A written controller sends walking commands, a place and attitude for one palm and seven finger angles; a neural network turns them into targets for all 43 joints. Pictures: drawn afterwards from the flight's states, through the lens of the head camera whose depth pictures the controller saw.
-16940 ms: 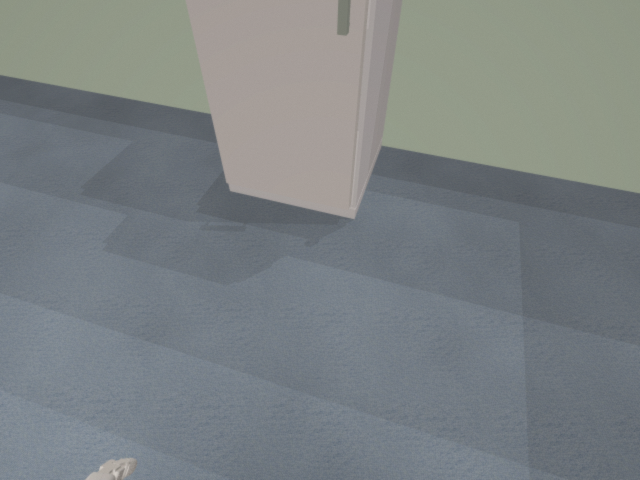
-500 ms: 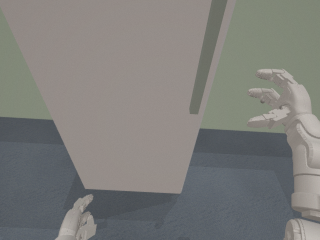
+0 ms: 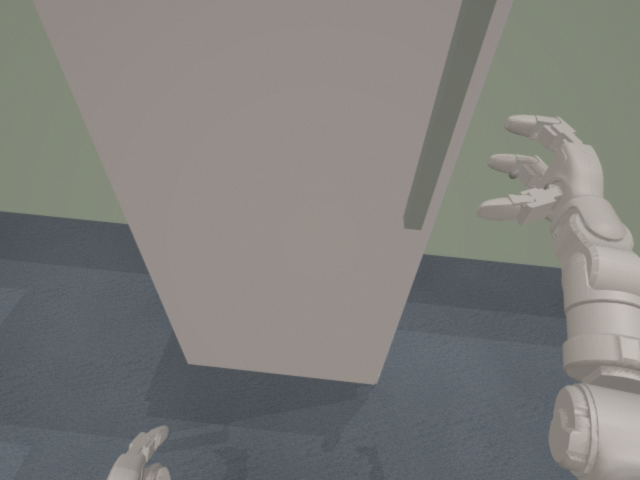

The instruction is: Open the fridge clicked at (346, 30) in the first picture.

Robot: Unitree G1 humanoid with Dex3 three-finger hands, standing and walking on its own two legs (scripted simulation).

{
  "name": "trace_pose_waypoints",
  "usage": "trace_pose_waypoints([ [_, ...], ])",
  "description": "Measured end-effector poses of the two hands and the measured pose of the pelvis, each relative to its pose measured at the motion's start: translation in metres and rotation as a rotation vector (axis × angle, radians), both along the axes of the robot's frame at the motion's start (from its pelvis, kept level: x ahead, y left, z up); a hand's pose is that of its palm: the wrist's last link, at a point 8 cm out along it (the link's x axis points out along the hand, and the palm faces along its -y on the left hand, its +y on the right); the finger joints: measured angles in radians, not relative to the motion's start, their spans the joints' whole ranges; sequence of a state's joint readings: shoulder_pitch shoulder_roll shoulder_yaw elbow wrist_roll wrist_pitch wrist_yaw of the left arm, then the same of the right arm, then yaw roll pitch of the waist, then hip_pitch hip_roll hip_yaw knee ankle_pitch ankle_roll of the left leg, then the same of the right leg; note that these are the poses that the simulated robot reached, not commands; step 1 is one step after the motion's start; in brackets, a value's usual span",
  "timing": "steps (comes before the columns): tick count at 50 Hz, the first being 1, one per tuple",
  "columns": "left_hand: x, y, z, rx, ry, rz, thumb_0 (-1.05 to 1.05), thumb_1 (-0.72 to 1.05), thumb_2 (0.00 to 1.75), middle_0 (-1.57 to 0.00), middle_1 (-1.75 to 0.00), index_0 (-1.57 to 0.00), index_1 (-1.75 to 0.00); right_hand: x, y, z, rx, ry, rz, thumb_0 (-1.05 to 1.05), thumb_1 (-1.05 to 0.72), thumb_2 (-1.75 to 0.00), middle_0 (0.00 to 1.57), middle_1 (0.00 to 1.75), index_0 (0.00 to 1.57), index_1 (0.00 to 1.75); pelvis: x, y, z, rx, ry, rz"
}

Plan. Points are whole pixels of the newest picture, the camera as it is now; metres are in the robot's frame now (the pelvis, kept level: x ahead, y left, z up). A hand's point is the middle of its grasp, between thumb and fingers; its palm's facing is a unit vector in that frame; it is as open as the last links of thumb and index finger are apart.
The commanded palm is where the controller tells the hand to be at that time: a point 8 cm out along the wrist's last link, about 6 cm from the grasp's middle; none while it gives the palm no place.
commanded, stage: move the hooked fingers beside the handle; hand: right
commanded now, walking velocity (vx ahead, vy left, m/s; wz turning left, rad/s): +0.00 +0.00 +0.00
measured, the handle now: (439, 115) +0.53 -0.10 +0.23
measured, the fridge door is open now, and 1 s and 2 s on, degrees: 0 0 0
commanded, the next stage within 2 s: none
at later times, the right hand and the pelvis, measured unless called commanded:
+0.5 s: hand (486, 157) +0.48 -0.16 +0.20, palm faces +0.04 +1.00 +0.03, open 14.0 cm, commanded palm +0.44 -0.22 +0.21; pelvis +0.01 -0.01 +0.00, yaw +2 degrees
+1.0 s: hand (481, 155) +0.47 -0.15 +0.21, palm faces +0.03 +1.00 +0.02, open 14.0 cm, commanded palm +0.44 -0.21 +0.20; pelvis +0.00 -0.01 +0.00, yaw +0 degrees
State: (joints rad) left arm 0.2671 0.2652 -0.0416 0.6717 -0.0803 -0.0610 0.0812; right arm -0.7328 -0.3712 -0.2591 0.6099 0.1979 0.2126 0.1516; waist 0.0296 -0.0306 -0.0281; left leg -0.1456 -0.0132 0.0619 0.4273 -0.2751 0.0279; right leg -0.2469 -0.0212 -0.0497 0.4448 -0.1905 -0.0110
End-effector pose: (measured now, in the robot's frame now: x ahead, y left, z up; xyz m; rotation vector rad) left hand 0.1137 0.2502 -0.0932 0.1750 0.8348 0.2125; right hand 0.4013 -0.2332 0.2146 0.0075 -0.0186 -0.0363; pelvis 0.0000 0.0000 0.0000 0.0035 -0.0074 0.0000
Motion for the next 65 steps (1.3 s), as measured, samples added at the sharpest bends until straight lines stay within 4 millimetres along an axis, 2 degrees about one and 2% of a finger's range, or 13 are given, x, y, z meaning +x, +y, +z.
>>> trace_pose_waypoints([
  [10, -0.022, 0.005, -0.008, 0.013, 0.070, 0.027, 0.01, 0.90, 0.90, -0.20, -0.30, -0.20, -0.30, 0.022, 0.009, -0.006, 0.003, 0.033, 0.005, -0.01, 0.50, -0.30, 0.30, 1.20, 0.30, 1.20, 0.000, -0.002, -0.001, 0.004, 0.020, -0.002],
  [19, -0.047, 0.004, -0.014, 0.010, 0.130, 0.055, 0.01, 0.91, 0.90, -0.20, -0.30, -0.20, -0.30, 0.049, 0.027, -0.003, 0.020, 0.011, 0.020, -0.01, 0.50, -0.30, 0.30, 1.20, 0.30, 1.20, 0.003, -0.006, -0.002, 0.001, 0.051, 0.012],
  [23, -0.057, 0.003, -0.015, 0.000, 0.148, 0.082, 0.01, 0.90, 0.90, -0.20, -0.30, -0.20, -0.30, 0.054, 0.022, -0.010, 0.023, 0.021, 0.006, -0.01, 0.50, -0.30, 0.30, 1.20, 0.30, 1.20, 0.007, -0.006, -0.002, -0.001, 0.057, 0.029],
  [27, -0.062, 0.004, -0.015, -0.005, 0.155, 0.103, 0.01, 0.90, 0.90, -0.21, -0.30, -0.20, -0.30, 0.048, 0.008, -0.014, 0.016, -0.005, -0.016, -0.01, 0.50, -0.30, 0.30, 1.20, 0.30, 1.20, 0.010, -0.006, -0.001, -0.002, 0.053, 0.040],
  [32, -0.052, 0.005, -0.013, 0.000, 0.148, 0.089, 0.01, 0.90, 0.90, -0.20, -0.30, -0.20, -0.30, 0.033, -0.003, -0.011, -0.001, -0.026, -0.007, -0.01, 0.50, -0.30, 0.30, 1.20, 0.30, 1.20, 0.011, -0.007, -0.002, 0.002, 0.041, 0.029],
  [37, -0.028, 0.002, -0.011, 0.015, 0.109, 0.037, 0.01, 0.91, 0.90, -0.20, -0.30, -0.20, -0.30, 0.024, 0.004, -0.012, 0.005, 0.006, 0.014, -0.01, 0.51, -0.30, 0.30, 1.20, 0.30, 1.20, 0.008, -0.009, -0.002, 0.007, 0.034, 0.003],
  [42, -0.004, -0.004, -0.004, 0.020, 0.041, -0.002, 0.01, 0.91, 0.90, -0.20, -0.30, -0.20, -0.30, 0.028, 0.017, -0.011, 0.011, 0.025, 0.014, -0.01, 0.51, -0.30, 0.30, 1.20, 0.30, 1.20, 0.003, -0.009, -0.003, 0.008, 0.036, -0.009],
  [47, 0.001, -0.010, -0.001, 0.008, 0.008, -0.013, 0.01, 0.91, 0.90, -0.20, -0.30, -0.20, -0.30, 0.038, 0.025, -0.005, 0.010, 0.020, 0.008, -0.01, 0.51, -0.30, 0.30, 1.20, 0.30, 1.20, 0.000, -0.009, -0.003, 0.007, 0.043, -0.005],
  [51, -0.011, -0.010, -0.006, -0.003, 0.035, -0.003, 0.01, 0.90, 0.90, -0.21, -0.30, -0.20, -0.30, 0.045, 0.026, -0.005, 0.008, 0.023, 0.007, -0.01, 0.50, -0.30, 0.30, 1.20, 0.30, 1.20, 0.000, -0.008, -0.004, 0.005, 0.050, 0.000],
  [61, -0.071, 0.003, -0.020, 0.007, 0.201, 0.082, 0.01, 0.90, 0.90, -0.21, -0.30, -0.20, -0.30, 0.057, 0.015, -0.017, 0.008, 0.013, -0.005, -0.01, 0.50, -0.30, 0.30, 1.20, 0.30, 1.20, 0.004, -0.007, -0.004, 0.004, 0.072, 0.016],
  [65, -0.086, 0.009, -0.021, 0.015, 0.241, 0.111, 0.01, 0.90, 0.90, -0.21, -0.30, -0.20, -0.30, 0.057, 0.014, -0.016, 0.007, -0.001, 0.006, -0.01, 0.50, -0.30, 0.30, 1.20, 0.30, 1.20, 0.008, -0.006, -0.004, 0.004, 0.073, 0.022],
])
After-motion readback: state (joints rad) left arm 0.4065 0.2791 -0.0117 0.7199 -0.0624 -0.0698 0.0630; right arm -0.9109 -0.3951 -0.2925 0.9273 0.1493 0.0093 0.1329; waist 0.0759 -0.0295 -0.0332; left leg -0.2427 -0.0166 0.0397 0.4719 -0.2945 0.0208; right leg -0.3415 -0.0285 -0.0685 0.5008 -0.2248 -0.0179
